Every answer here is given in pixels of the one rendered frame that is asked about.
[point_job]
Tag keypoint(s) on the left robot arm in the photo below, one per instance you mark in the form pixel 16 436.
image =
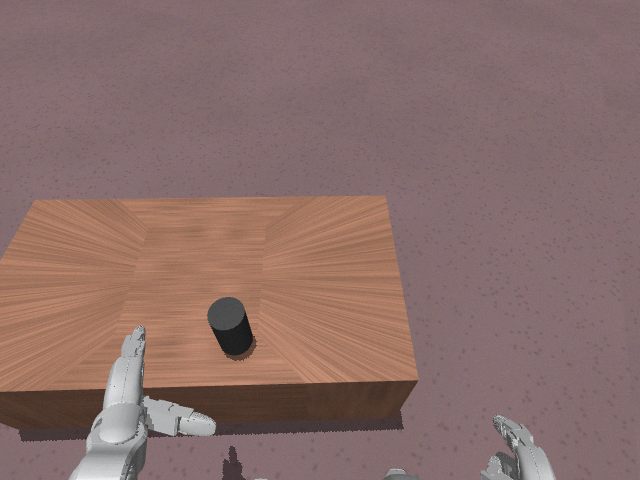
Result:
pixel 116 445

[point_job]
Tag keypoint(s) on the right robot hand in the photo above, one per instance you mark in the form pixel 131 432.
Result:
pixel 530 463

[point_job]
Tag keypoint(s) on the left robot hand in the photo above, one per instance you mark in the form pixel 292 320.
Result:
pixel 125 385

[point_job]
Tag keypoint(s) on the can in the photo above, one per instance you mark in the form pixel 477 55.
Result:
pixel 229 322

